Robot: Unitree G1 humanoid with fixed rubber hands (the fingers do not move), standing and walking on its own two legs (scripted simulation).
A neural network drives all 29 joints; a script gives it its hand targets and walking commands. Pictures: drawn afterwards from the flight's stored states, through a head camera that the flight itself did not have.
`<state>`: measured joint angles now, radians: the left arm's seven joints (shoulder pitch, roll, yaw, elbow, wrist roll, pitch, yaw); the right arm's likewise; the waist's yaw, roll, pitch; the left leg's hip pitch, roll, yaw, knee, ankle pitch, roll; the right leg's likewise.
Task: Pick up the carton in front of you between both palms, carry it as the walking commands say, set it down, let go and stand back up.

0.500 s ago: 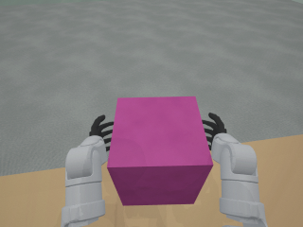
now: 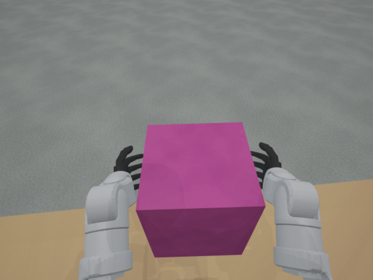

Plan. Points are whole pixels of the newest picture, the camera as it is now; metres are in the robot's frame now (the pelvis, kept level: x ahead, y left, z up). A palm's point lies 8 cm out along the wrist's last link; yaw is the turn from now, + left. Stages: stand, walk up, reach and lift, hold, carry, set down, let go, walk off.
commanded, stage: carry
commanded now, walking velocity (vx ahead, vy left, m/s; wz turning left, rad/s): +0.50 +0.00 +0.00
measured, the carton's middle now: (196, 192) +0.33 +0.01 +0.02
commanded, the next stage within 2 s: none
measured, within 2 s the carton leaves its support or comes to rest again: neither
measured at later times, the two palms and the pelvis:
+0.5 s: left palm (134, 119) +0.59 +0.20 +0.03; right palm (231, 124) +0.56 -0.10 +0.03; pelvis +0.27 +0.08 -0.03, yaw -2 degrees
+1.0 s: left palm (142, 73) +0.90 +0.22 +0.02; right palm (214, 70) +0.92 -0.08 +0.02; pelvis +0.60 +0.05 -0.07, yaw +1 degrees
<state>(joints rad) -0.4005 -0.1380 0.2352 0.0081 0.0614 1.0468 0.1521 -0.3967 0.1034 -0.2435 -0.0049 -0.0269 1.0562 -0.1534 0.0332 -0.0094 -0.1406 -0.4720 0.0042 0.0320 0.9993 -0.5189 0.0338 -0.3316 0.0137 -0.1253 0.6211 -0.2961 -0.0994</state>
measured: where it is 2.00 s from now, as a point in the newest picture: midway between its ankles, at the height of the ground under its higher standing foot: (186, 155)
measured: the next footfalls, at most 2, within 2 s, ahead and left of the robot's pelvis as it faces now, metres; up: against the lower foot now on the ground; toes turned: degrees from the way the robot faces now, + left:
left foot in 0.30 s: +0.32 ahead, +0.11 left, -0.03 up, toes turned +3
right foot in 0.86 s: +0.67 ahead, +0.02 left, -0.07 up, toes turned -5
